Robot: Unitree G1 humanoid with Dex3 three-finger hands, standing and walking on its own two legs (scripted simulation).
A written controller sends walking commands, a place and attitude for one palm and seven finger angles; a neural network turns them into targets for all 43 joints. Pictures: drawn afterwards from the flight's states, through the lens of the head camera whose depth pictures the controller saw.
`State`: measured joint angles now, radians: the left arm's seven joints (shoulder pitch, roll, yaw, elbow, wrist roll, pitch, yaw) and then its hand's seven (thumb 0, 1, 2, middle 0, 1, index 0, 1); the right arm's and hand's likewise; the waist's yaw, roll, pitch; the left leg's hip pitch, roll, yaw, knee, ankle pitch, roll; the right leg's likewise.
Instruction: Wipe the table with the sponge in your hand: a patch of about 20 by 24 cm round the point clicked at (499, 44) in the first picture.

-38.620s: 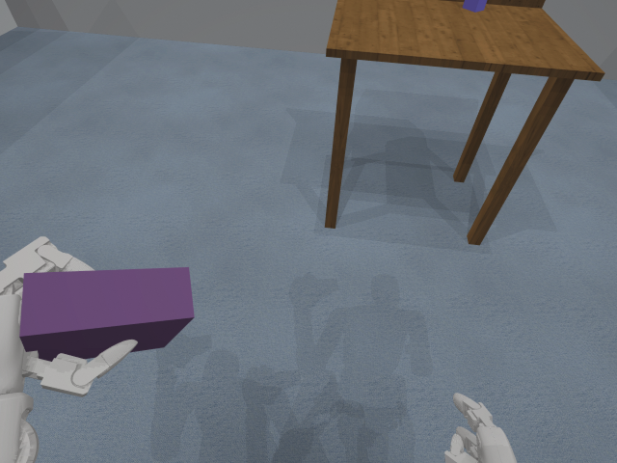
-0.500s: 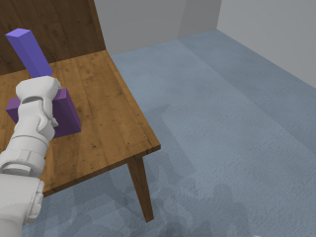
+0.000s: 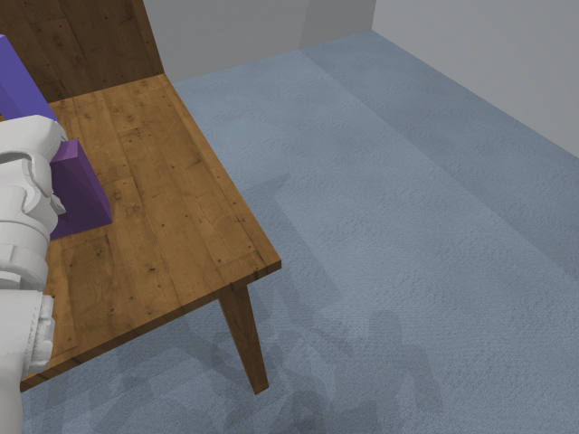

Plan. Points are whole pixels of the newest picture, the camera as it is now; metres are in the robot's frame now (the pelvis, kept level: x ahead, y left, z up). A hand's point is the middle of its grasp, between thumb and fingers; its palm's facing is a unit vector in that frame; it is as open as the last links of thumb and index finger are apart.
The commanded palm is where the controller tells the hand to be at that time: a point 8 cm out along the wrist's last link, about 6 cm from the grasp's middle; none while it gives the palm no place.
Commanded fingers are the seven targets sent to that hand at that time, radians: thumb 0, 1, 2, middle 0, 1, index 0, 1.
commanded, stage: slide back across to the first lane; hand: left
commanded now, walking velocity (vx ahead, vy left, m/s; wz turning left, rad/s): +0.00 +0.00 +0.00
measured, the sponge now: (51, 206) +0.42 +0.35 +0.09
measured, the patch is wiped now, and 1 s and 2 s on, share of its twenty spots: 0.80 0.80 0.95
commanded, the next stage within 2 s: wipe back along the first lane in 0.68 s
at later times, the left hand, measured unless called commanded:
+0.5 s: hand out of the picture +0.40 +0.40 +0.14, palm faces -0.11 +0.00 -0.99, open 9.4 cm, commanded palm +0.39 +0.40 +0.20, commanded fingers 0.00 0.10 1.30 -1.20 -1.60 -1.20 -1.60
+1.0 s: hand out of the picture +0.39 +0.41 +0.14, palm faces -0.09 +0.05 -0.99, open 9.4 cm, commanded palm +0.37 +0.40 +0.19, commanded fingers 0.00 0.10 1.30 -1.20 -1.60 -1.20 -1.60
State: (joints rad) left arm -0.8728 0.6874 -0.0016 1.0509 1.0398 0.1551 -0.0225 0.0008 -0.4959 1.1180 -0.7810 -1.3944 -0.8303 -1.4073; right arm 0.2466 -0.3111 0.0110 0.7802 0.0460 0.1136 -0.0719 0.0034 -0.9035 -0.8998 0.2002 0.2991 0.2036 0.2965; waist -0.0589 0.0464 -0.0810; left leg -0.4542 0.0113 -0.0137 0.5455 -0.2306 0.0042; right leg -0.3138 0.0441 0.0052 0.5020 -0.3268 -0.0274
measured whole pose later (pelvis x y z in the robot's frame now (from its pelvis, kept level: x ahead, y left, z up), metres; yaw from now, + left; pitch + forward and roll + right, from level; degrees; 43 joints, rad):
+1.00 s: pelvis -0.01 +0.02 +0.00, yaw +1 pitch +8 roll -2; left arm -0.75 0.77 0.07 0.95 1.04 -0.01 -0.03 -0.01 -0.49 1.11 -0.77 -1.41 -0.82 -1.42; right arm 0.27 -0.30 -0.01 0.75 0.04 0.13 -0.08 0.00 -0.90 -0.90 0.20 0.30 0.20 0.30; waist -0.01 0.06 -0.06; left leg -0.46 -0.01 -0.02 0.54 -0.22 0.03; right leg -0.30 0.03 0.00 0.47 -0.30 0.00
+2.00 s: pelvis +0.01 +0.01 +0.00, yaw +1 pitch +2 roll +0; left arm -0.23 0.64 0.06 0.27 0.90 0.29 -0.08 -0.02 -0.46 1.11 -0.74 -1.44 -0.78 -1.47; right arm 0.10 -0.30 0.03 0.69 0.05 0.14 -0.06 0.01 -0.90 -0.90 0.20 0.30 0.20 0.30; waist 0.06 0.10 -0.06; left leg -0.31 -0.02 -0.02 0.53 -0.25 0.02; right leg -0.16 0.02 0.00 0.49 -0.36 -0.02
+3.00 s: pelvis -0.01 +0.00 +0.01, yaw +2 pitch -3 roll +0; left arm -0.10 0.60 -0.02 0.01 0.87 0.41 -0.09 0.00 -0.48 1.11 -0.77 -1.41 -0.82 -1.43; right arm 0.01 -0.29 0.07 0.70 0.04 0.09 -0.09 0.01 -0.90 -0.90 0.20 0.30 0.20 0.30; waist 0.11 0.10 -0.01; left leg -0.22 -0.01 -0.04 0.47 -0.20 0.00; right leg -0.08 0.02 -0.02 0.45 -0.32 -0.03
